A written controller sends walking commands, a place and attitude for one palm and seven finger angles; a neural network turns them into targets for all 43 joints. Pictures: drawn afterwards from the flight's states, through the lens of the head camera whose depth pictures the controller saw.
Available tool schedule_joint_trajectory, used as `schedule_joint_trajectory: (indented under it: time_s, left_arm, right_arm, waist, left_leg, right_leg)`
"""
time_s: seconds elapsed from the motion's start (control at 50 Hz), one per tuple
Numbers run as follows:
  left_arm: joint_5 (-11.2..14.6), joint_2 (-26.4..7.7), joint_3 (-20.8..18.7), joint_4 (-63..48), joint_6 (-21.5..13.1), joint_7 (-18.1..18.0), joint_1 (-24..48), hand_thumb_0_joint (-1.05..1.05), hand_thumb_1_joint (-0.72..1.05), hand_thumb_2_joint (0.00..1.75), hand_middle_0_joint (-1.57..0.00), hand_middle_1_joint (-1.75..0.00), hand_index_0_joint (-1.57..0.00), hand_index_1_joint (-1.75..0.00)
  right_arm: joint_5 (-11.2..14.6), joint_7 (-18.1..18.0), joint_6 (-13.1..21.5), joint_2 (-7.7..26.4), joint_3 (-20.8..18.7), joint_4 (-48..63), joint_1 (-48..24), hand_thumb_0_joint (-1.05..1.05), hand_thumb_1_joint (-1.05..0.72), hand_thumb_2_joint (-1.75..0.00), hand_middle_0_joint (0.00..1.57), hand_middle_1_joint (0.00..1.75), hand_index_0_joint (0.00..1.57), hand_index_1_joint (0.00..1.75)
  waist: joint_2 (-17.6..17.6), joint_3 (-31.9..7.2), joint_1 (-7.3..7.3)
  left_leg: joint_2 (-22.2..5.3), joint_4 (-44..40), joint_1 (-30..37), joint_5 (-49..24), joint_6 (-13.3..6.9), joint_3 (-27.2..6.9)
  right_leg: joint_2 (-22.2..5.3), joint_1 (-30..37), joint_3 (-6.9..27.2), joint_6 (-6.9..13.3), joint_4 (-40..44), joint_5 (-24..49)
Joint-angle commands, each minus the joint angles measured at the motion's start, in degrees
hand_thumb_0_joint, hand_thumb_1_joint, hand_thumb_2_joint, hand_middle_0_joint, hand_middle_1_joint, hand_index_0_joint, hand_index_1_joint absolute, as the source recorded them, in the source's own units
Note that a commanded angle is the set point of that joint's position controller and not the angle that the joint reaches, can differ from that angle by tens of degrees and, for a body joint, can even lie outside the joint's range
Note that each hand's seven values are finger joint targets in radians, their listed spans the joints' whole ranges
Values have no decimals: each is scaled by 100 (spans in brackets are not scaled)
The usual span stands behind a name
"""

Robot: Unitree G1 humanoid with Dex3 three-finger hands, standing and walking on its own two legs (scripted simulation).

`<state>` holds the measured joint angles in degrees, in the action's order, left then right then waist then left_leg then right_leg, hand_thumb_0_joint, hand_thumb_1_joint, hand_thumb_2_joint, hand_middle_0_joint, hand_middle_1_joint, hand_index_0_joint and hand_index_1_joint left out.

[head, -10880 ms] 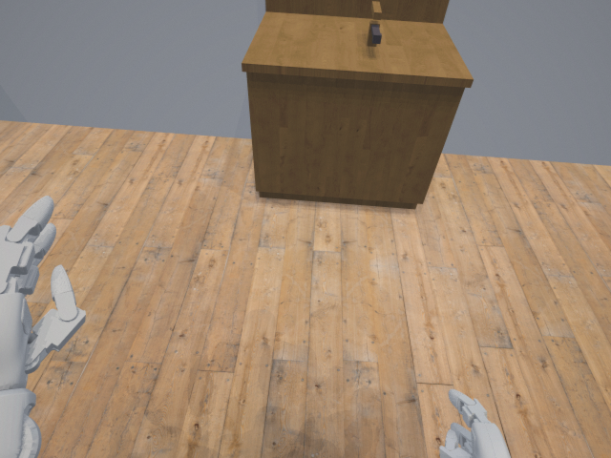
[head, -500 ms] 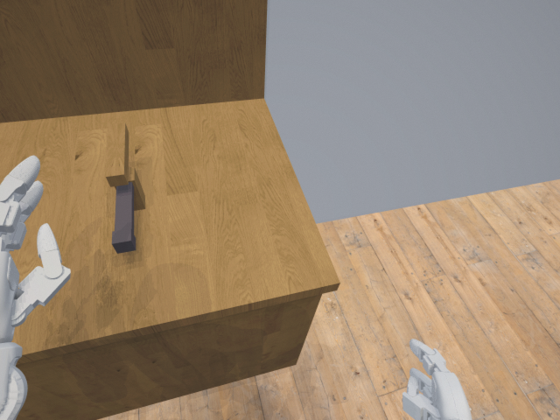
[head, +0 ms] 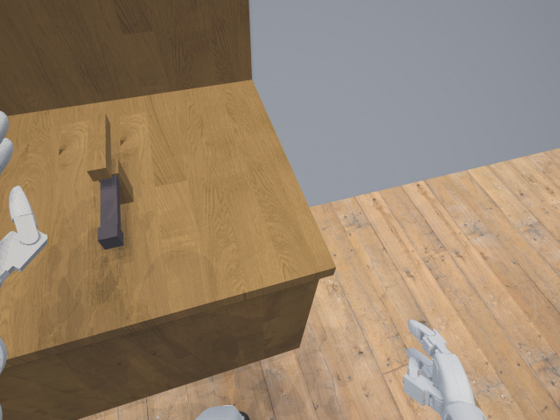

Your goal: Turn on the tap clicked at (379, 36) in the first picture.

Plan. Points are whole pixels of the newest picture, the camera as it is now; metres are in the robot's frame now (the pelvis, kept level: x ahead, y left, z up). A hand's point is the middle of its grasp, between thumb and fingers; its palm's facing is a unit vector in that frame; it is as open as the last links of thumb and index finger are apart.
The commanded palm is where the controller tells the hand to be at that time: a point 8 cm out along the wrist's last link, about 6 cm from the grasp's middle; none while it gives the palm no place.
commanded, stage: come to a stop and stand still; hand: left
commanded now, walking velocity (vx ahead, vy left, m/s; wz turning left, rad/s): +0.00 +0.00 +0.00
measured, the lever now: (110, 236) +0.35 +0.30 +0.01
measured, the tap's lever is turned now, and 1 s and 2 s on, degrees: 0 0 0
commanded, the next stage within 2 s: look again from close up in 0.42 s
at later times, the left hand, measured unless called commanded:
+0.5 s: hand (24, 279) +0.21 +0.27 +0.16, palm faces +0.38 -0.84 -0.38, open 7.4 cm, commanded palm +0.15 +0.30 +0.18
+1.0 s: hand (31, 279) +0.21 +0.26 +0.17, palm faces +0.38 -0.84 -0.39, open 7.4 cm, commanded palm +0.15 +0.29 +0.18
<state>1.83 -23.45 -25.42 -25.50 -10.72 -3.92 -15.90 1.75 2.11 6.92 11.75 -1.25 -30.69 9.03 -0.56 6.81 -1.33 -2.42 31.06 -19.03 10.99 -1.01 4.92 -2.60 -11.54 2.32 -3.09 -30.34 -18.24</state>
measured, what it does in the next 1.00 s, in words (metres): stands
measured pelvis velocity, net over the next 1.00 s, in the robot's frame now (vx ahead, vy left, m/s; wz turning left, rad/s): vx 0.00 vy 0.01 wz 0.03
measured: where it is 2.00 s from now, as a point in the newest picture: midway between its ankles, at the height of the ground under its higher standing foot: outside the picture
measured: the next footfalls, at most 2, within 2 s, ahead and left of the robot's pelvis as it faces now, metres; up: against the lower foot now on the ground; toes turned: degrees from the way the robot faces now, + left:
none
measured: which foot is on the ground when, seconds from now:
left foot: down 0.00-1.00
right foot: down 0.00-1.00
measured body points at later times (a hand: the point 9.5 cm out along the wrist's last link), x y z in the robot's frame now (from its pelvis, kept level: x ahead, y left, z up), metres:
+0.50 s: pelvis -0.01 +0.02 +0.01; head +0.02 +0.05 +0.45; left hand +0.19 +0.31 +0.18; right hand +0.18 -0.20 -0.06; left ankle +0.06 +0.11 -0.73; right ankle -0.02 -0.16 -0.73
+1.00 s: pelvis +0.00 +0.01 +0.01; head +0.02 +0.03 +0.46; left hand +0.18 +0.30 +0.19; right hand +0.18 -0.21 -0.06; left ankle +0.06 +0.11 -0.73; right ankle -0.02 -0.16 -0.73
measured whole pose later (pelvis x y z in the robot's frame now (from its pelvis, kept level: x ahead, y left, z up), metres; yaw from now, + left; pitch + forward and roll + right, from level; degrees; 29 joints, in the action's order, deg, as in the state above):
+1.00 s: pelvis +0.00 +0.01 +0.01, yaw +2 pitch -2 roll -2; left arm 1.3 -21.3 -20.7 -26.7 -12.2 -4.5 -23.5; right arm 0.8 -1.7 7.0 10.6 0.7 -33.0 12.2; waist -1.2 3.5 -0.8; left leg -2.2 27.6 -17.2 9.0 -1.4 3.0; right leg -2.4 -6.9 0.0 -3.4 -22.3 -13.9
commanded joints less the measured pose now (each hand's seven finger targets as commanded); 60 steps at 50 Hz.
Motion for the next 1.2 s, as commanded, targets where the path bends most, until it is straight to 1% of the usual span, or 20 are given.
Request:
schedule_joint_trajectory:
  time_s: [0.0,0.02,0.08,0.1,0.14,0.22,0.32,0.4,0.42,0.54,0.64,0.7,0.72,0.78,0.9,0.92,1.0,1.06,1.12,1.18]
  left_arm:
    - [45,-1401,-930,-1457,-362,-178,-873,0,90,90,-20,-30,-20,-30]
    - [109,-1147,-809,-1365,-421,-170,-872,0,90,90,-20,-30,-20,-30]
    - [172,-1158,-852,-1547,-584,-211,-568,0,90,90,-20,-30,-20,-30]
    - [107,-1384,-980,-1665,-590,-256,-305,0,90,90,-20,-30,-20,-30]
    - [84,-1048,-648,-1479,-617,-224,-171,0,90,90,-20,-30,-20,-30]
    - [-25,-626,-127,-1225,-611,-165,-112,0,90,90,-20,-30,-20,-30]
    - [-106,-529,44,-1085,-610,-179,-160,0,90,90,-20,-30,-20,-30]
    - [-108,-917,-341,-1279,-643,-220,-138,0,90,90,-20,-30,-20,-30]
    - [-79,-730,-181,-1226,-654,-196,-128,0,90,90,-20,-30,-20,-30]
    - [-38,-770,-215,-1455,-635,-182,-202,0,90,90,-20,-30,-20,-30]
    - [-37,-634,-54,-1306,-553,-163,-150,0,90,90,-20,-30,-20,-30]
    - [-57,-766,-173,-1192,-500,-194,-185,0,90,90,-20,-30,-20,-30]
    - [-43,-526,58,-1159,-507,-160,-144,0,90,90,-20,-30,-20,-30]
    - [-41,-684,-55,-1369,-519,-178,-123,0,90,90,-20,-30,-20,-30]
    - [-15,-857,-257,-1379,-495,-216,-349,0,90,90,-20,-30,-20,-30]
    - [11,-677,-99,-1313,-504,-185,-316,0,90,90,-20,-30,-20,-30]
    - [32,-880,-277,-1335,-484,-182,-277,0,90,90,-20,-30,-20,-30]
    - [54,-698,-106,-1244,-474,-140,-225,0,90,90,-20,-30,-20,-30]
    - [71,-621,-37,-1182,-430,-126,-277,0,90,90,-20,-30,-20,-30]
    - [66,-709,-118,-1242,-396,-138,-433,0,90,90,-20,-30,-20,-30]
  right_arm:
    - [37,-201,209,652,-172,900,-198,0,-90,-90,20,30,20,30]
    - [-10,-296,182,619,-175,903,-188,0,-90,-90,20,30,20,30]
    - [-33,-471,190,579,-125,899,-249,0,-90,-90,20,30,20,30]
    - [-33,-512,203,658,-132,863,-324,0,-90,-90,20,30,20,30]
    - [-41,-509,286,625,-123,828,-188,0,-90,-90,20,30,20,30]
    - [-74,-458,449,711,-124,680,-140,0,-90,-90,20,30,20,30]
    - [-88,-405,487,728,-122,604,-144,0,-90,-90,20,30,20,30]
    - [-73,-419,464,687,-96,632,-229,0,-90,-90,20,30,20,30]
    - [-104,-415,446,677,-76,626,-189,0,-90,-90,20,30,20,30]
    - [-89,-406,479,639,-75,669,-154,0,-90,-90,20,30,20,30]
    - [-82,-398,443,656,-87,643,-133,0,-90,-90,20,30,20,30]
    - [-71,-413,399,652,-70,623,-221,0,-90,-90,20,30,20,30]
    - [-100,-407,373,664,-63,613,-175,0,-90,-90,20,30,20,30]
    - [-76,-414,373,654,-88,668,-192,0,-90,-90,20,30,20,30]
    - [-47,-441,346,658,-92,646,-230,0,-90,-90,20,30,20,30]
    - [-85,-434,336,658,-73,625,-193,0,-90,-90,20,30,20,30]
    - [-41,-436,357,624,-98,682,-224,0,-90,-90,20,30,20,30]
    - [-60,-396,364,651,-121,695,-132,0,-90,-90,20,30,20,30]
    - [-61,-365,343,646,-130,697,-112,0,-90,-90,20,30,20,30]
    - [-48,-362,302,605,-153,732,-97,0,-90,-90,20,30,20,30]
  waist:
    - [-718,-1244,-14]
    - [-762,-1248,67]
    - [339,-1142,82]
    - [674,-1118,53]
    - [823,-1150,62]
    - [475,-1053,67]
    - [452,-1002,61]
    - [571,-1046,30]
    - [535,-1068,47]
    - [733,-1284,43]
    - [498,-1280,72]
    - [520,-1206,48]
    - [422,-1189,70]
    - [663,-1211,61]
    - [509,-1217,48]
    - [496,-1197,68]
    - [655,-1178,56]
    - [811,-1124,66]
    - [661,-1102,78]
    - [346,-1180,55]
  left_leg:
    - [-65,-75,774,-120,-21,-234]
    - [-6,-85,830,-56,-19,-257]
    - [-161,-516,952,27,-80,-384]
    - [-240,-638,970,45,-101,-446]
    - [-301,-778,869,332,-144,-530]
    - [-318,-897,904,852,-160,-635]
    - [-303,-1023,750,1178,-149,-722]
    - [-374,-1166,784,1076,-140,-817]
    - [-380,-1175,698,1131,-154,-824]
    - [-415,-1129,982,535,-140,-811]
    - [-364,-993,1117,136,-94,-717]
    - [-351,-995,1082,213,-92,-682]
    - [-343,-998,1030,245,-102,-708]
    - [-353,-1047,1044,389,-107,-724]
    - [-313,-980,1012,287,-101,-685]
    - [-333,-1039,967,340,-97,-730]
    - [-495,-1231,1103,343,-83,-864]
    - [-620,-1359,985,808,-106,-959]
    - [-587,-1256,910,873,-94,-906]
    - [-325,-637,954,356,-69,-525]
  right_leg:
    - [-304,-120,-27,508,919,1224]
    - [-334,-221,-9,568,908,1051]
    - [-152,-262,-10,475,826,828]
    - [-110,-253,-57,456,761,792]
    - [-23,-44,-190,428,774,671]
    - [17,-163,-223,414,1016,427]
    - [8,-172,-228,416,1111,244]
    - [23,-94,-273,404,1028,301]
    - [37,-39,-292,405,1047,328]
    - [17,103,-294,413,995,697]
    - [-25,64,-253,418,1069,963]
    - [-46,30,-247,403,1127,916]
    - [-18,35,-268,409,1140,930]
    - [-36,73,-238,419,1110,836]
    - [-63,117,-257,420,1136,911]
    - [3,91,-294,409,1136,871]
    - [94,17,-365,352,1038,706]
    - [168,-42,-386,334,1023,511]
    - [181,-55,-390,339,1118,487]
    - [-79,-23,-109,442,1336,948]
